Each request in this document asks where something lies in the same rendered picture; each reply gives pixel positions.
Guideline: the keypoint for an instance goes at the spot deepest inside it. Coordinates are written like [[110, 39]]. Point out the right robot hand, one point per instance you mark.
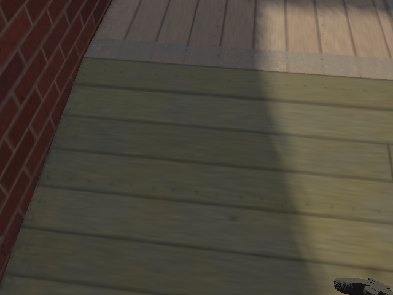
[[357, 286]]

